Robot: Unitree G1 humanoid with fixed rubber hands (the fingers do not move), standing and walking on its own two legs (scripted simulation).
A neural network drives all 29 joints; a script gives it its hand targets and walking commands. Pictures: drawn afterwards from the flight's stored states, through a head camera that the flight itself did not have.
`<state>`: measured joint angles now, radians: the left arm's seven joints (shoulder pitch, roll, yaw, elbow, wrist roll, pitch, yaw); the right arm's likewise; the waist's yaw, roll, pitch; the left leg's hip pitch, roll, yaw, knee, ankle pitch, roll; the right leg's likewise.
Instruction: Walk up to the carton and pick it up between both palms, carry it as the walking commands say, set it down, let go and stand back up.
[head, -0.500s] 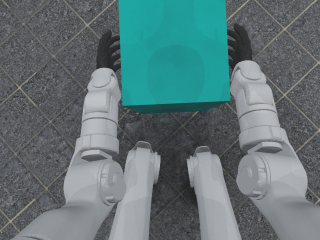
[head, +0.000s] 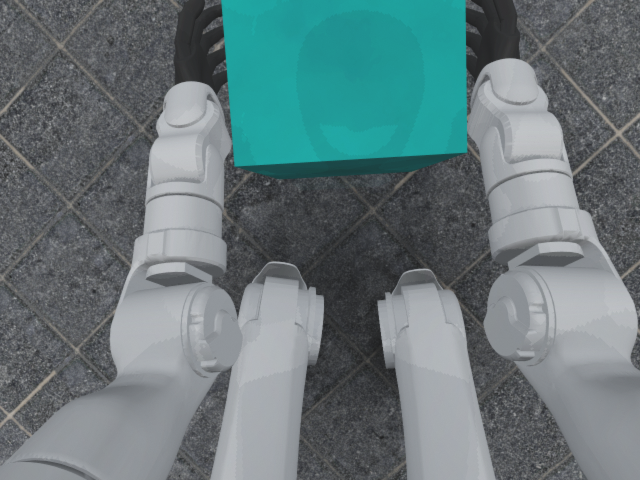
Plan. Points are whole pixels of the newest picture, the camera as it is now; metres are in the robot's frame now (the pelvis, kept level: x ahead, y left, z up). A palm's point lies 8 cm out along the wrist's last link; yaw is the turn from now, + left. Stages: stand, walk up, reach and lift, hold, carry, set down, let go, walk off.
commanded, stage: set down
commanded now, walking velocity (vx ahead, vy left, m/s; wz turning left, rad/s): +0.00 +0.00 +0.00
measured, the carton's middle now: (341, 66) +0.55 +0.03 -0.21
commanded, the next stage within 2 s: none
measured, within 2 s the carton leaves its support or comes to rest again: rests again in 1.24 s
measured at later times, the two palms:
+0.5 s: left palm (219, 83) +0.52 +0.17 -0.18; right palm (482, 67) +0.54 -0.13 -0.18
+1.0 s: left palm (224, 95) +0.51 +0.17 -0.20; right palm (476, 80) +0.53 -0.13 -0.20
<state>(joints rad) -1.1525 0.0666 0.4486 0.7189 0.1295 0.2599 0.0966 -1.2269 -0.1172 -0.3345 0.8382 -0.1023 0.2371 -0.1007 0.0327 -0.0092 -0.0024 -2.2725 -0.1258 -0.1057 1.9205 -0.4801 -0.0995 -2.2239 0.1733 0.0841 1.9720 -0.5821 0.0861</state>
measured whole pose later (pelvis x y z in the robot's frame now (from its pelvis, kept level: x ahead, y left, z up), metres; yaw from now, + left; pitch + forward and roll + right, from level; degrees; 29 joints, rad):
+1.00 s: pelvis +0.00 +0.00 -0.04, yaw -1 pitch +42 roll +1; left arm -1.26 0.13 0.42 0.88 0.08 0.19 0.11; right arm -1.35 -0.19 -0.25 1.00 -0.05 0.18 -0.13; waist 0.04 -0.01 0.19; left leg -2.29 -0.09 -0.07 2.10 -0.53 -0.09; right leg -2.26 0.16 0.06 2.15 -0.62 0.07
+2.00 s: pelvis +0.00 +0.00 -0.06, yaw +0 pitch +39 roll +1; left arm -1.31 0.18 0.40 1.00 0.06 0.12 0.08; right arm -1.36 -0.20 -0.25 1.04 -0.08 0.12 -0.07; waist 0.04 0.00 0.24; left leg -2.29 -0.07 -0.05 2.15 -0.54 -0.08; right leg -2.26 0.12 0.05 2.20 -0.62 0.05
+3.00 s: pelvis +0.01 +0.01 +0.03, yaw +0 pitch +45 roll +0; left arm -1.10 0.25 0.26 0.84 -0.11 0.11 0.11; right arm -1.19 -0.33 -0.16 0.93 0.09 0.13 -0.06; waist 0.04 -0.01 0.01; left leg -2.14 -0.04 -0.03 1.87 -0.52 -0.04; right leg -2.11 0.06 0.04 1.91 -0.59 0.03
